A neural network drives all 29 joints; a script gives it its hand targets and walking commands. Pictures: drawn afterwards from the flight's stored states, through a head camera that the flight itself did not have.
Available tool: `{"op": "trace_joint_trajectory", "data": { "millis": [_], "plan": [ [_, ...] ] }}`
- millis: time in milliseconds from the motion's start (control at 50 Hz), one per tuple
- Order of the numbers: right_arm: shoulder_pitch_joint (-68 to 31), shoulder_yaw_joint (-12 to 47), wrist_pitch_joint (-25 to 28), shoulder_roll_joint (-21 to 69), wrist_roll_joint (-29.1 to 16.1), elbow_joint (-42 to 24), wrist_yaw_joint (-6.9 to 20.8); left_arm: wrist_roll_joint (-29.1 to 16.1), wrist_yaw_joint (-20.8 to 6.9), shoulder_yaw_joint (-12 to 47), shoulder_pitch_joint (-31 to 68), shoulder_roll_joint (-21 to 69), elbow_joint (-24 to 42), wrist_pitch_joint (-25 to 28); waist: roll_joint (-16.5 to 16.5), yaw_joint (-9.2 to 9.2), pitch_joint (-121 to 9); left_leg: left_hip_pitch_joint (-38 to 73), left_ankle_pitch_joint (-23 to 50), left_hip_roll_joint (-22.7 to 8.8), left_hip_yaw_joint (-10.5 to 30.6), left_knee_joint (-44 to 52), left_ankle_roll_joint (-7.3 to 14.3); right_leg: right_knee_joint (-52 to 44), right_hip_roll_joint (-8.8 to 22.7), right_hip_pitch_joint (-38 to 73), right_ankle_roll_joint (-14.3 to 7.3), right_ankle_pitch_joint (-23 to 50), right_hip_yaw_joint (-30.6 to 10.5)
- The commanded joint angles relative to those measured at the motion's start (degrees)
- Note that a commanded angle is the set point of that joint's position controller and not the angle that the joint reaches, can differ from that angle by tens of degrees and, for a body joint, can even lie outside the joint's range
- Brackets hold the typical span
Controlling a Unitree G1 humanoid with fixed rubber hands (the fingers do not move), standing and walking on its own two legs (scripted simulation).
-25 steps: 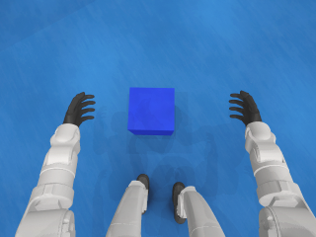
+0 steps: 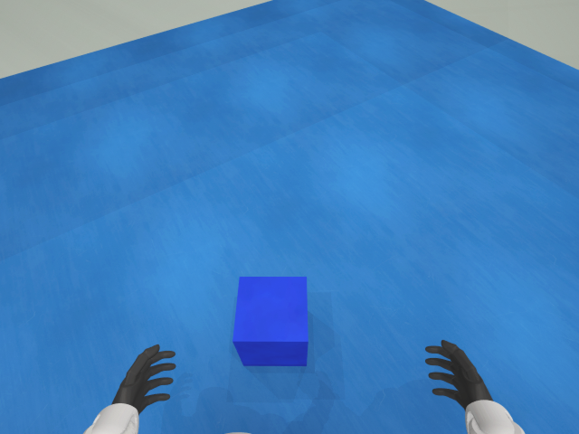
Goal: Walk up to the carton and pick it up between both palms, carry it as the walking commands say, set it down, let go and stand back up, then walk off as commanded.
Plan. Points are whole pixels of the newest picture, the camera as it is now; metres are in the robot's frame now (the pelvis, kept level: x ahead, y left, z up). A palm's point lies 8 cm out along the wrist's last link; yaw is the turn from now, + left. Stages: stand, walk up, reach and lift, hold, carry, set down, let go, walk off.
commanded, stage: let go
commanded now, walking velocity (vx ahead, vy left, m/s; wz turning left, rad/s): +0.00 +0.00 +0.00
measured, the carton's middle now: (274, 322) +0.49 +0.08 -0.64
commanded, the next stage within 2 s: stand in 0.40 s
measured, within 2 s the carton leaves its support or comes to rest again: neither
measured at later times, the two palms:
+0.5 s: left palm (71, 410) +0.16 +0.33 -0.08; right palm (422, 391) +0.18 -0.16 -0.06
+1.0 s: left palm (81, 380) +0.19 +0.31 -0.05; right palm (480, 358) +0.22 -0.25 -0.07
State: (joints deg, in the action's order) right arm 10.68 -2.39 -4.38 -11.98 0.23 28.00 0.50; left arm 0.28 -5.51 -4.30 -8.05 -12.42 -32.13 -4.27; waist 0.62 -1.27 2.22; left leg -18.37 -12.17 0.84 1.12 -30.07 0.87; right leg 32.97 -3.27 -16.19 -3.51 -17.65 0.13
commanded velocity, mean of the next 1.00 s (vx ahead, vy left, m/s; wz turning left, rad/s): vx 0.00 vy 0.00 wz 0.00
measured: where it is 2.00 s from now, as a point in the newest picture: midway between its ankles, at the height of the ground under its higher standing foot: outside the picture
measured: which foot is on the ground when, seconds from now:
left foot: down 0.00-1.00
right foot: down 0.00-1.00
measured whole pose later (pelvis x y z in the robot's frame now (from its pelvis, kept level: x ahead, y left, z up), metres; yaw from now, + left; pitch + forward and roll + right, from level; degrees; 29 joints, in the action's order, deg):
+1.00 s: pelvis +0.06 +0.02 +0.00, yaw +1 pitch +0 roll +2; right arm 10.1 -2.4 -1.8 -18.9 0.7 36.7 1.0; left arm 0.3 1.3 -2.8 -16.0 -20.5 -28.4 -0.7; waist 2.3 -1.3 -0.6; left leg -11.7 -17.2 3.4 1.0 -29.9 2.3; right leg 29.9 -1.8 -6.2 -2.1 -23.5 0.1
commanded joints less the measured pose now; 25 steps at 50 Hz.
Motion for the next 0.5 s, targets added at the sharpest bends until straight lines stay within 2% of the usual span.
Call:
{"op": "trace_joint_trajectory", "data": {
  "millis": [0, 20, 40, 60, 80, 100, 120, 140, 160, 180, 200, 220, 240, 260, 280, 300, 320, 340, 360, 380, 400, 420, 440, 460, 480],
  "plan": [
    [-7.68, -0.25, 0.92, -3.38, -0.34, -14.93, 1.60, 0.08, -0.82, -0.11, 5.10, -7.21, 16.79, -0.03, 6.30, 1.93, 0.87, 26.33, 2.40, 2.40, -0.63, -1.00, -1.45, -20.34, 9.00, -10.56, 1.68, -7.09, -6.46],
    [-4.57, 1.76, 0.50, -3.02, -0.95, -12.35, 2.30, 0.34, -0.54, 0.75, 3.96, -6.70, 17.24, -0.63, 5.51, 1.18, 4.28, 30.88, 1.22, 2.67, -0.56, -1.73, -1.85, -21.74, 9.54, -15.15, -0.11, -13.16, -6.09],
    [-5.18, 1.11, 0.09, -3.76, -0.49, -13.95, 2.51, -0.05, -0.64, 1.36, 5.42, -6.33, 20.14, -0.65, 7.29, 1.98, 2.78, 31.45, 0.04, 2.89, -0.78, -1.61, -1.75, -21.06, 8.50, -14.85, -0.16, -12.80, -5.07],
    [-6.05, 1.20, -0.02, -2.91, -0.94, -12.54, 2.76, 0.09, -0.56, 1.53, 5.61, -5.94, 18.34, -1.37, 5.53, 1.19, 3.51, 33.34, 1.30, 2.98, -0.03, -1.96, -1.32, -21.20, 8.81, -17.55, -0.84, -13.29, -5.27],
    [-4.42, 0.70, 0.03, -3.08, -1.06, -13.24, 3.02, 0.10, -0.30, 1.78, 4.67, -6.17, 19.74, -1.34, 3.59, 1.87, 1.94, 38.76, 2.47, 2.88, 0.21, -2.44, -1.54, -21.41, 9.22, -19.20, -1.49, -13.17, -5.39],
    [-2.88, -0.26, -0.55, -4.12, 0.85, -11.95, 2.63, 0.07, -0.64, 2.30, 3.76, -5.47, 18.38, -1.97, 6.49, 3.22, 5.64, 36.01, -0.14, 3.30, -0.87, -2.22, -1.90, -22.52, 9.10, -19.31, -1.38, -14.94, -5.72],
    [-3.84, -0.10, -0.43, -3.13, 0.29, -10.29, 2.46, 0.61, -0.23, 2.40, 5.08, -6.56, 18.36, -2.17, 4.39, 2.77, 7.13, 38.89, 1.83, 2.96, -0.27, -2.50, -1.84, -22.34, 9.21, -21.53, -1.77, -15.16, -4.90],
    [-5.85, -0.57, -0.93, -3.78, 0.24, -10.61, 3.27, 0.98, 0.09, 2.50, 6.60, -5.10, 20.68, -2.26, 0.61, 2.39, 6.26, 33.41, -1.51, 2.06, -0.30, -0.19, -1.91, -19.01, 7.42, -15.56, -1.06, -11.88, -4.16],
    [-3.73, -1.67, -1.20, -5.18, 1.21, -12.46, 3.24, 0.94, 0.32, 1.70, 4.05, -6.29, 18.91, -2.56, 4.58, 3.22, 4.54, 34.56, -1.67, 2.06, -0.19, 0.23, -1.29, -18.45, 6.57, -13.83, -1.14, -10.43, -3.62],
    [-2.79, -0.73, -1.80, -3.52, 0.21, -8.70, 3.60, 2.07, 0.48, 1.61, 4.10, -6.94, 19.57, -3.02, 0.04, 1.42, 5.39, 31.11, -2.82, 1.38, 0.08, 2.10, -1.39, -17.32, 6.19, -9.98, -1.02, -9.21, -3.19],
    [-5.69, -1.49, -1.49, -4.49, 0.82, -11.97, 4.00, 2.55, 0.90, 2.07, 3.50, -6.37, 19.54, -3.05, -1.13, 1.68, 2.99, 29.59, -2.68, 1.10, 0.58, 2.61, -1.09, -15.84, 5.22, -9.18, -0.56, -7.33, -2.73],
    [-2.43, -0.95, -2.39, -4.11, -0.04, -9.13, 4.43, 2.17, 1.35, 1.77, 2.10, -6.29, 20.30, -3.37, -5.56, 1.34, 2.24, 26.34, -3.72, -0.82, 1.71, 5.92, -0.95, -13.04, 3.82, -3.08, 0.17, -3.71, -1.86],
    [-2.53, -0.51, -2.40, -4.89, -0.37, -8.44, 4.80, 1.44, 1.54, 2.84, 1.42, -5.85, 18.12, -3.65, -4.82, 1.77, 3.68, 25.01, -3.06, -0.28, 1.28, 5.58, -0.88, -13.26, 3.91, -2.97, 0.14, -3.41, -2.55],
    [-4.48, -2.19, -2.69, -6.06, -0.04, -10.04, 4.69, 0.07, 1.39, 3.10, 1.51, -5.25, 16.87, -3.58, -3.99, 2.94, 1.53, 18.96, -3.03, -1.84, 2.42, 7.58, 0.18, -10.11, 1.20, 3.06, 1.44, 0.80, -0.74],
    [-4.89, -1.38, -2.89, -5.95, -0.34, -9.14, 4.74, 0.32, 1.63, 3.46, 3.24, -4.55, 17.61, -3.74, -6.36, 2.81, 4.78, 16.36, -7.55, -2.56, 2.26, 8.92, 0.23, -9.75, 1.71, 3.60, 1.30, -1.02, -0.79],
    [-6.17, -3.59, -2.23, -7.20, 1.00, -12.07, 4.75, 0.15, 1.76, 3.22, 3.18, -5.64, 19.15, -3.77, -4.58, 3.05, -0.18, 18.63, -4.57, -2.27, 2.99, 8.31, 0.74, -8.94, 0.91, 5.06, 1.58, 1.03, -0.37],
    [-1.76, -3.57, -2.48, -7.03, 1.30, -9.37, 4.69, 0.42, 2.66, 3.53, 0.65, -5.57, 19.54, -4.35, -7.60, 3.26, -1.26, 17.73, -2.77, -3.24, 3.86, 9.07, -0.54, -8.30, 0.96, 7.51, 1.78, 2.48, -0.86],
    [-4.69, -3.10, -1.76, -7.77, 0.01, -9.90, 4.85, 0.75, 3.56, 3.15, 1.95, -5.58, 20.22, -4.55, -9.39, 2.40, -0.93, 17.91, -0.92, -3.83, 4.80, 8.22, -0.45, -6.74, 0.82, 5.06, 2.30, 2.36, 0.12],
    [-3.87, -2.87, -1.82, -8.10, -0.66, -8.09, 5.01, 0.17, 4.18, 3.08, 1.94, -3.95, 20.93, -5.62, -9.80, 2.34, -0.53, 16.78, -1.17, -5.37, 6.27, 9.98, -1.17, -5.97, 0.04, 3.73, 2.93, 1.23, 0.90],
    [-3.72, -3.18, -1.83, -7.85, -0.39, -10.36, 4.82, -0.52, 4.78, 3.07, 1.84, -3.02, 21.64, -5.36, -7.07, 2.06, -2.57, 15.39, -4.83, -5.66, 5.92, 9.69, -0.35, -5.80, 0.36, 6.93, 3.05, 1.12, 0.59],
    [1.06, -4.38, 0.96, -12.50, 1.56, 0.55, 1.40, 1.28, 5.89, -0.76, -3.57, -12.78, 5.55, -2.53, -2.43, 1.61, -7.42, 7.78, -13.86, -7.75, 14.16, 13.66, -1.70, -0.96, 2.30, 4.13, 4.18, -1.74, -2.03],
    [-0.27, -4.56, 1.86, -14.55, 2.50, 1.17, 0.18, 1.99, 6.21, -1.51, -5.83, -13.64, 4.90, -1.53, -3.80, -0.20, -4.24, 4.08, -19.95, -8.04, 16.62, 16.26, -0.45, 0.00, 2.34, 3.63, 3.90, -4.67, -1.66],
    [-1.26, -4.86, 2.48, -14.15, 2.70, 0.36, -0.41, 2.70, 6.22, -1.88, -4.52, -13.53, 5.09, -0.60, -7.82, 1.09, -4.93, 3.68, -25.05, -7.86, 17.94, 18.91, -0.90, 3.99, 1.16, 4.47, 3.79, -6.12, 0.08],
    [-1.46, -4.78, 2.80, -14.67, 2.87, 1.56, -0.68, 2.80, 6.18, -1.88, -6.24, -12.62, 4.38, 0.21, -11.45, 0.54, -4.66, 1.92, -28.32, -9.30, 19.87, 19.04, 0.83, 7.79, 2.80, 3.29, 3.56, -8.12, -1.65],
    [-3.51, -4.84, 3.74, -14.30, 3.04, 1.11, -1.00, 2.65, 6.22, -1.53, -5.37, -11.65, 4.99, 0.82, -13.58, -0.05, -1.10, 1.49, -27.22, -8.05, 20.52, 18.59, 1.60, 6.57, 3.59, -0.33, 3.26, -8.14, -2.30]
  ]
}}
